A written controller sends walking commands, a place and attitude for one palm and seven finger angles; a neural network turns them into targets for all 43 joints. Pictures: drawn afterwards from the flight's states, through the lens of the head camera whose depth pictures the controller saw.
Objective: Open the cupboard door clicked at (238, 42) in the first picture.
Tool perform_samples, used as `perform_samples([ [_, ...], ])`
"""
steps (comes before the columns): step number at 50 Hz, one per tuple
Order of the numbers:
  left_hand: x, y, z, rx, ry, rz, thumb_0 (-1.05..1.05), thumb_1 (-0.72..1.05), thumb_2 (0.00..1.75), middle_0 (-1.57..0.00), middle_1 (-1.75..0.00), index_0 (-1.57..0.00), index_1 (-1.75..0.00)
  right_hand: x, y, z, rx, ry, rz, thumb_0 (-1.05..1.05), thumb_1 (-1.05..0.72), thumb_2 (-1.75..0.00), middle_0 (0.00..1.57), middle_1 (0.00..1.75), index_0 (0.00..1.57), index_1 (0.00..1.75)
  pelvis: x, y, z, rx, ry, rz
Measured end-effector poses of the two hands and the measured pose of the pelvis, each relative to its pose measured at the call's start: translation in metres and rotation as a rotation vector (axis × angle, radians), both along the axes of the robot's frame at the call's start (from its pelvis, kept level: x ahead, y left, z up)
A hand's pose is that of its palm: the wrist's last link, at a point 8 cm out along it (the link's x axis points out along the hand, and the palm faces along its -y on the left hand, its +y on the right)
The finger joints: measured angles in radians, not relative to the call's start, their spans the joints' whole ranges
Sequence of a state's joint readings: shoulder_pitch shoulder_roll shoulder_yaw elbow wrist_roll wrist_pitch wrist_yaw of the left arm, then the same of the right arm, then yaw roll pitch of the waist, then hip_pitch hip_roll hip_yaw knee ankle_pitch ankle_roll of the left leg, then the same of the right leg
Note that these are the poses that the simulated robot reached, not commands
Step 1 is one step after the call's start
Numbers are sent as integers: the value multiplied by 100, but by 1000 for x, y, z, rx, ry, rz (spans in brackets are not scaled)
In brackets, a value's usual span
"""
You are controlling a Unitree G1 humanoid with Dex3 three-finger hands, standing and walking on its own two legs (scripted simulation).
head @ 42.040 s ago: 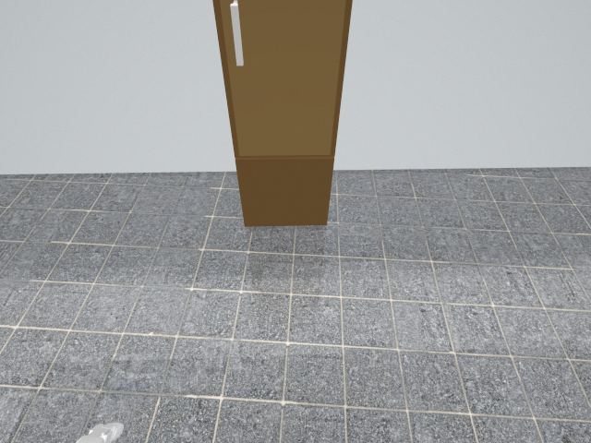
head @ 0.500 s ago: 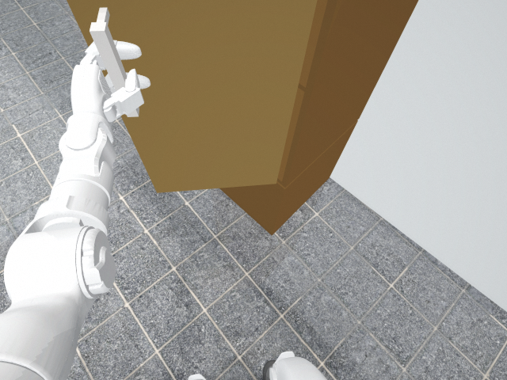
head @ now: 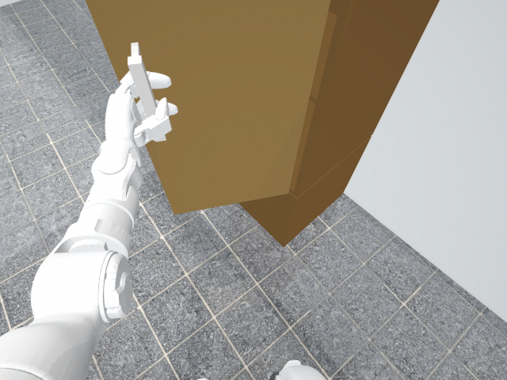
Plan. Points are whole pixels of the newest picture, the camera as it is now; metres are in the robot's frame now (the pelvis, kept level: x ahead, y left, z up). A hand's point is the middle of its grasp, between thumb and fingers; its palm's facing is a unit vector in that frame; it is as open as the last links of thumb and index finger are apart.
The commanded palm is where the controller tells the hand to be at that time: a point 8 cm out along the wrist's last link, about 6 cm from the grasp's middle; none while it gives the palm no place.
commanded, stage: pull the door open along its arc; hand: left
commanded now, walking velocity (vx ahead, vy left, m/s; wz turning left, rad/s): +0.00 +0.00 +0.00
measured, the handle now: (148, 96) +0.54 +0.14 +0.12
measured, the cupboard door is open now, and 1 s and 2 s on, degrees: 60 91 93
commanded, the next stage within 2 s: open thumb and fingers to let go in 1.22 s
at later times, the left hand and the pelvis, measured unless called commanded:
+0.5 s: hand (171, 131) +0.47 +0.10 +0.12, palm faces +0.11 -0.99 +0.06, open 5.6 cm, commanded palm +0.40 +0.16 +0.11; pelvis +0.01 +0.00 +0.01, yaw -2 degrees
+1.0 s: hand (227, 186) +0.36 +0.02 +0.12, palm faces +0.30 -0.95 -0.03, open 5.8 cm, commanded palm +0.29 +0.06 +0.11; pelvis +0.03 -0.03 +0.02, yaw +2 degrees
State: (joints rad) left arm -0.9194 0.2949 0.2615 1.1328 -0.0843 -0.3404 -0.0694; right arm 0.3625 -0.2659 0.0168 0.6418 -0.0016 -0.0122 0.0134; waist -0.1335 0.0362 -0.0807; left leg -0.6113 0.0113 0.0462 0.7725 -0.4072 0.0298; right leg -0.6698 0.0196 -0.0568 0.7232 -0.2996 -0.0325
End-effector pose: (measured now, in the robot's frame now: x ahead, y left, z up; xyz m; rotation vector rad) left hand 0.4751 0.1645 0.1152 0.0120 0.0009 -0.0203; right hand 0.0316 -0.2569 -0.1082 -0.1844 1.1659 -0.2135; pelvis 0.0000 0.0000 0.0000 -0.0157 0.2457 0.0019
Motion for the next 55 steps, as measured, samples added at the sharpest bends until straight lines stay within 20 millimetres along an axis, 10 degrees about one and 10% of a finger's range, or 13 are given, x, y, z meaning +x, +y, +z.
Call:
perform_samples([
  [21,-16,-5,-2,-40,-26,39,2,76,80,-38,-135,-36,-135,-36,3,-2,23,62,-57,1,-90,-90,20,30,20,30,2,0,2,4,-4,-27],
  [43,-137,-86,3,-30,21,339,2,71,74,-37,-133,-39,-134,153,24,37,96,-340,152,1,-90,-90,19,30,20,30,22,-17,18,15,-138,0],
  [55,-162,-113,8,31,46,288,3,71,73,-34,-131,-38,-134,182,27,40,144,-344,193,1,-90,-90,19,30,20,30,29,-32,19,21,-185,37],
])
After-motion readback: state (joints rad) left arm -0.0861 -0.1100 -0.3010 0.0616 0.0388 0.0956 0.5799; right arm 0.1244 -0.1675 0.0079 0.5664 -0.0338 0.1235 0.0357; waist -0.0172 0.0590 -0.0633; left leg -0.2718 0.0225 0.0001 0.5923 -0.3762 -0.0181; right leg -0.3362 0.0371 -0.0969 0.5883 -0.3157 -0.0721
